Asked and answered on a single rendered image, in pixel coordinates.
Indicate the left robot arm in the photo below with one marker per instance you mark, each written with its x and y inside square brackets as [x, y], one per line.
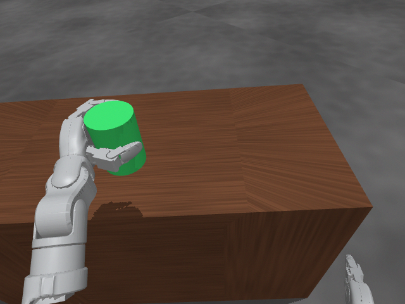
[57, 268]

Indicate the left robot hand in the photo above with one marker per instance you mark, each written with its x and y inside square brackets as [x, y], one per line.
[74, 139]

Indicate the right robot hand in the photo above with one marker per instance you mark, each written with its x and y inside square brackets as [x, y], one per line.
[357, 292]

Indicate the can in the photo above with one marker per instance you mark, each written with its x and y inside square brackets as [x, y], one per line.
[112, 124]

